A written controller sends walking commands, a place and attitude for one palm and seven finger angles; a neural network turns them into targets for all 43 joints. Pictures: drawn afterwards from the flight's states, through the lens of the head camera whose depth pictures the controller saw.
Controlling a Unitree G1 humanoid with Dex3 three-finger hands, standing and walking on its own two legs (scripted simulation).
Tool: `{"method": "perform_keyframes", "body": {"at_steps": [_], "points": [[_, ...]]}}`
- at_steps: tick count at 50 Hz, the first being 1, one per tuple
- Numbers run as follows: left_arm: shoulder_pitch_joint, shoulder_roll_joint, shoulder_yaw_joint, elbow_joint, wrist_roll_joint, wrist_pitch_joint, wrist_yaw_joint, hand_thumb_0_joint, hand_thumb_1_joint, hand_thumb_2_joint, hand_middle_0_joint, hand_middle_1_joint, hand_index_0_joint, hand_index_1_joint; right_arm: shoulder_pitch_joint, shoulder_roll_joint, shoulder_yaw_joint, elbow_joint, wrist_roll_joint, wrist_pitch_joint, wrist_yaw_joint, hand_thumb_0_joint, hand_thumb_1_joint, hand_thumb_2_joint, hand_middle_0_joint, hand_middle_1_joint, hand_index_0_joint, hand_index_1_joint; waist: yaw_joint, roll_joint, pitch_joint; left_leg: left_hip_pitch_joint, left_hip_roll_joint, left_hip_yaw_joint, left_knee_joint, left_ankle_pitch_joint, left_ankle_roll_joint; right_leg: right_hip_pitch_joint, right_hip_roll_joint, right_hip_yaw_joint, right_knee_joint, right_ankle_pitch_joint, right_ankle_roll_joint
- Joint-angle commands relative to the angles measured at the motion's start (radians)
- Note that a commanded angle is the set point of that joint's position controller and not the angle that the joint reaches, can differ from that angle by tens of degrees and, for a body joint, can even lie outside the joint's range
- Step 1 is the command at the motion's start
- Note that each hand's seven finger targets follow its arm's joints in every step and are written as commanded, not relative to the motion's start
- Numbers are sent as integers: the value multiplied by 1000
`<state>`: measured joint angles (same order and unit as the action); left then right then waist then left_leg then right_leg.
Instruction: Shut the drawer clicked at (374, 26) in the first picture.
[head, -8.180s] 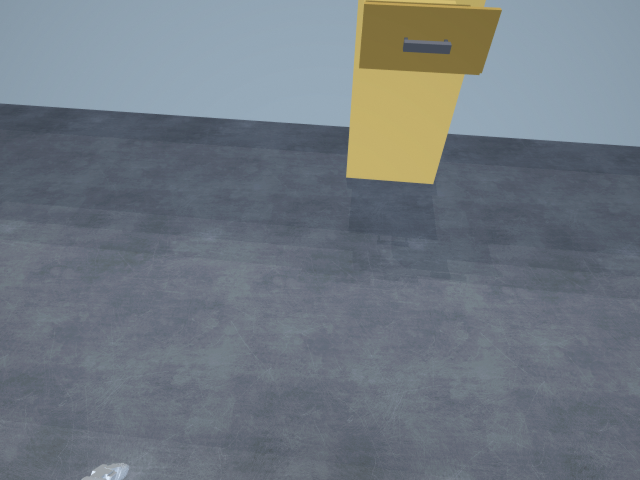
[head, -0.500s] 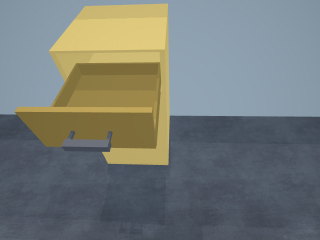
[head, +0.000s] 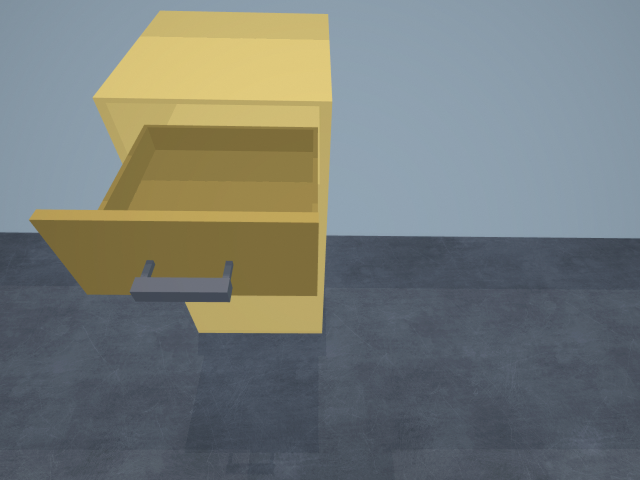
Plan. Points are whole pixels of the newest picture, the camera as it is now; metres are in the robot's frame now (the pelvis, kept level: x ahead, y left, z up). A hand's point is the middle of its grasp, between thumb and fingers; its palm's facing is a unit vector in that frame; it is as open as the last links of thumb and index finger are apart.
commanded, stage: look again from close up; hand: left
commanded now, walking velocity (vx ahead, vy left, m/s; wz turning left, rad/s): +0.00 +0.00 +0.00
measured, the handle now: (186, 278) +0.38 +0.23 +0.01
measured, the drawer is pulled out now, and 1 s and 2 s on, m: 0.30 0.30 0.30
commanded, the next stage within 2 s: shuffle to correct the standing spot in 0.56 s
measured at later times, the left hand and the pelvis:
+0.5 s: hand out of the picture +0.07 +0.19 -0.17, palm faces +0.01 -0.97 -0.26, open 7.4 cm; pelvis +0.01 +0.00 -0.01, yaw +0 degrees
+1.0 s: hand out of the picture +0.01 +0.20 -0.19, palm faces +0.05 -0.97 -0.22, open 7.4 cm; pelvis +0.03 +0.02 -0.01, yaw +1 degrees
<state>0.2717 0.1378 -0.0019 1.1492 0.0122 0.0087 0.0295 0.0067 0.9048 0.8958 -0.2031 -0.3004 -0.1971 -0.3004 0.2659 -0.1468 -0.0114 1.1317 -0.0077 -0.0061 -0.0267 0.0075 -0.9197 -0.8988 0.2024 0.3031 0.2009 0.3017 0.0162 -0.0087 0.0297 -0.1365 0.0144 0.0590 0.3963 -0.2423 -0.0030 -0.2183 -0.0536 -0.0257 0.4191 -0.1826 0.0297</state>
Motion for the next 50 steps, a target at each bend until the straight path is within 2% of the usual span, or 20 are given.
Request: {"method": "perform_keyframes", "body": {"at_steps": [1, 2, 3, 4, 6, 7, 10, 12, 14, 17, 33, 35, 38, 41, 45, 46, 47, 48, 49, 50], "points": [[-1, 299, 13, -123, 3, -32, 4, 0, 900, 900, -200, -300, -200, -300, -19, -232, -30, -133, -22, -3, 3, 0, -900, -900, 200, 300, 200, 300, -30, 33, 129, -95, 41, -88, -114, 5, 15, -56, -6, 48, 21, -104, -52], [20, 246, 36, -142, 5, -27, 12, 0, 900, 900, -200, -300, -200, -300, -15, -220, -58, -156, -22, -26, -4, 0, -900, -900, 200, 300, 200, 300, -13, 149, 7, -155, 115, -131, -63, -140, 38, -43, -39, 39, 77, -180, -55], [45, 201, 23, -147, 8, -27, 13, 0, 900, 900, -200, -300, -200, -300, -28, -168, -48, -167, -18, -22, -4, 0, -900, -900, 200, 300, 200, 300, -9, 172, -68, -166, 107, -137, -38, -169, 44, -16, -38, 42, 78, -132, -58], [73, 165, 15, -145, 10, -27, 14, 0, 900, 900, -200, -300, -200, -300, -21, -132, -42, -173, -17, -13, -4, 0, -900, -900, 200, 300, 200, 300, -5, 110, -70, -187, 83, -117, 10, -165, 36, -16, -40, 50, 53, -154, -54], [63, 168, 12, -159, 9, -29, 17, 0, 900, 900, -200, -300, -200, -300, 30, -115, -33, -172, -19, -4, 4, 0, -900, -900, 200, 300, 200, 300, -23, -78, -32, -188, 49, -75, 78, -105, 24, -50, -65, 111, -7, -201, -61], [48, 169, 15, -162, 6, -30, 18, 0, 900, 900, -200, -300, -200, -300, 45, -112, -30, -163, -16, -4, 6, 0, -900, -900, 200, 300, 200, 300, -31, -100, -11, -174, 43, -67, 89, -73, 20, -83, -77, 118, -21, -197, -62], [35, 178, 22, -171, 0, -38, 19, 0, 900, 900, -200, -300, -200, -300, 65, -122, -29, -144, -10, -16, 5, 0, -900, -900, 200, 300, 200, 300, -35, -16, -28, -123, 66, -77, 76, 103, 22, -52, -61, 82, 40, 51, -58], [45, 171, 19, -171, 1, -37, 21, 0, 900, 900, -200, -300, -200, -300, 55, -128, -26, -136, -10, -19, 5, 0, -900, -900, 200, 300, 200, 300, -23, 0, -37, -100, 79, -71, 80, 233, 22, -11, -55, 57, 83, 191, -51], [44, 182, 23, -169, -2, -36, 22, 0, 900, 900, -200, -300, -200, -300, 42, -137, -28, -133, -9, -17, 1, 0, -900, -900, 200, 300, 200, 300, -21, 26, -38, -86, 83, -68, 77, 276, 17, 4, -57, 48, 93, 234, -50], [39, 179, 22, -172, -1, -31, 22, 0, 900, 900, -200, -300, -200, -300, 27, -138, -25, -127, -9, -13, 2, 0, -900, -900, 200, 300, 200, 300, -17, 7, -29, -72, 84, -60, 72, 284, 18, 15, -58, 49, 88, 254, -49], [13, 168, 22, -153, 2, -27, 14, 0, 900, 900, -200, -300, -200, -300, -20, -139, -21, -91, -6, -6, 7, 0, -900, -900, 200, 300, 200, 300, -20, 21, 17, -49, 82, -60, -18, 99, 16, -15, -53, 73, -3, 83, -38], [25, 171, 27, -146, 4, -26, 11, 0, 900, 900, -200, -300, -200, -300, -5, -141, -19, -82, -9, -1, 9, 0, -900, -900, 200, 300, 200, 300, -20, 16, 0, -51, 74, -59, -22, -30, 21, -9, -54, 69, -13, -66, -41], [22, 183, 35, -158, 11, -15, 4, 0, 900, 900, -200, -300, -200, -300, 10, -148, -23, -86, -14, 15, 15, 0, -900, -900, 200, 300, 200, 300, -20, -5, 90, -133, 55, -71, -25, -256, 30, -80, -57, 78, -52, -346, -47], [44, 196, 48, -166, 11, -11, -2, 0, 900, 900, -200, -300, -200, -300, 41, -135, -24, -96, -16, 21, 17, 0, -900, -900, 200, 300, 200, 300, -20, -59, 111, -174, 23, -56, 44, -282, 36, -103, -89, 114, -86, -454, -72], [57, 195, 63, -173, 5, -14, -5, 0, 900, 900, -200, -300, -200, -300, 102, -113, -18, -97, -13, 7, 16, 0, -900, -900, 200, 300, 200, 300, -33, -71, 80, -155, 7, -35, 90, -211, 38, -97, -122, 122, -53, -432, -97], [49, 183, 60, -174, 6, -13, -6, 0, 900, 900, -200, -300, -200, -300, 127, -115, -19, -91, -13, 3, 14, 0, -900, -900, 200, 300, 200, 300, -42, -38, 80, -117, 21, -57, 54, -204, 47, -118, -101, 82, -16, -403, -91], [35, 160, 58, -180, 7, -14, -8, 0, 900, 900, -200, -300, -200, -300, 167, -128, -20, -78, -14, -5, 12, 0, -900, -900, 200, 300, 200, 300, -59, 41, 77, -70, 64, -116, -9, -189, 63, -154, -62, 25, 76, -347, -73], [22, 124, 52, -190, 8, -16, -11, 0, 900, 900, -200, -300, -200, -300, 207, -162, -26, -63, -17, -12, 8, 0, -900, -900, 200, 300, 200, 300, -70, 185, 81, -7, 156, -243, -91, -175, 102, -225, 5, -68, 231, -278, -44], [-10, 87, 39, -205, 14, -26, -12, 0, 900, 900, -200, -300, -200, -300, 253, -187, -32, -48, -20, -20, 0, 0, -900, -900, 200, 300, 200, 300, -84, 287, 101, 67, 236, -366, -147, -36, 151, -326, 41, -122, 359, -261, -30], [-46, 86, 35, -219, 14, -36, -12, 0, 900, 900, -200, -300, -200, -300, 275, -173, -27, -37, -23, -28, -4, 0, -900, -900, 200, 300, 200, 300, -90, 259, 111, 138, 268, -400, -128, 201, 198, -406, 24, -87, 431, -327, -38]]}}
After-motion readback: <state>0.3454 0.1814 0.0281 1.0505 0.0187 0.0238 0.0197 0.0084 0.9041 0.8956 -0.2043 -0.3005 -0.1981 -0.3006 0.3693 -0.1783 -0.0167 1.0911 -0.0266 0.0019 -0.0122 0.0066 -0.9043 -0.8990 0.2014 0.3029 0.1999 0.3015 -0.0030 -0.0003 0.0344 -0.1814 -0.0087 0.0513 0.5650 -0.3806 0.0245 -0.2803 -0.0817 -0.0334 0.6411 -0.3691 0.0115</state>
